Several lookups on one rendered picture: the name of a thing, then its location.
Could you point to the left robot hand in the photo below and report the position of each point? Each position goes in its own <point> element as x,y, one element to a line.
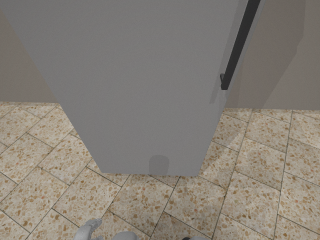
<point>85,231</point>

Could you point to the fridge door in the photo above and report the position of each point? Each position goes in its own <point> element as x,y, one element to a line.
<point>139,80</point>

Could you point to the handle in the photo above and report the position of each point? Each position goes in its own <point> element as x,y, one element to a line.
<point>244,29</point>

